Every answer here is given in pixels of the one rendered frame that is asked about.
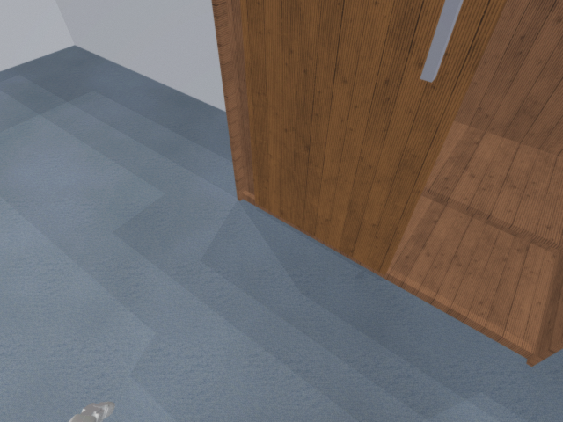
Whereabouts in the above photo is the handle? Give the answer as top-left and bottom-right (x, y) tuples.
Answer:
(420, 0), (464, 83)

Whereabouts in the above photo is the wardrobe door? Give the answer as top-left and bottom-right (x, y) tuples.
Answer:
(226, 0), (255, 195)
(240, 0), (507, 275)

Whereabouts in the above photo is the left robot hand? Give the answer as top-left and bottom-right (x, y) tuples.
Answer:
(69, 402), (115, 422)

